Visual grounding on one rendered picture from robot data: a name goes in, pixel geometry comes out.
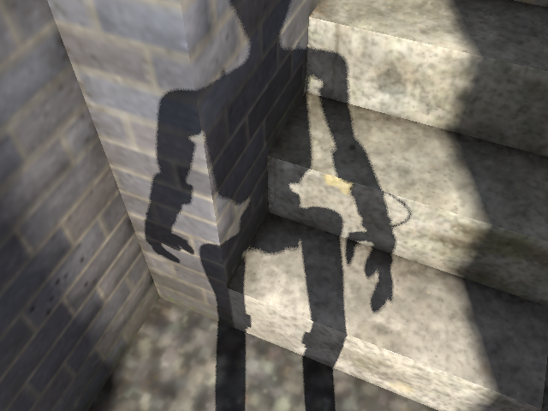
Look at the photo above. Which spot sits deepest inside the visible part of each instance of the stairs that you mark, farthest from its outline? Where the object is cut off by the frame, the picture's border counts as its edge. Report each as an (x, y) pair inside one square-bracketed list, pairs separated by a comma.
[(406, 242)]

